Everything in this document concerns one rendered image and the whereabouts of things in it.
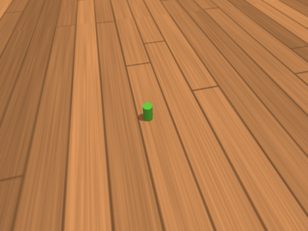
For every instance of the can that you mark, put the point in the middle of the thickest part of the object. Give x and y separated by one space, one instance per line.
147 111

